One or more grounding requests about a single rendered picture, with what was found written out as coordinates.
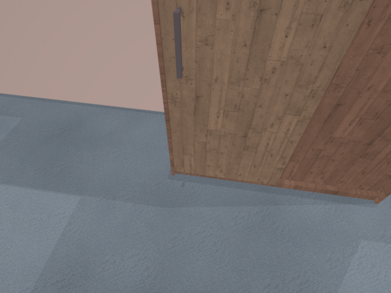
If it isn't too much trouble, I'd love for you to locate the handle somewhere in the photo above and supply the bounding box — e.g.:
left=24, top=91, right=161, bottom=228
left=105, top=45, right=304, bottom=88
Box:
left=173, top=7, right=183, bottom=79

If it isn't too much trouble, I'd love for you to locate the wardrobe door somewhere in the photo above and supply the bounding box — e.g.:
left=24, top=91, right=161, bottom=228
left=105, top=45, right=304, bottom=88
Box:
left=279, top=0, right=391, bottom=192
left=158, top=0, right=373, bottom=185

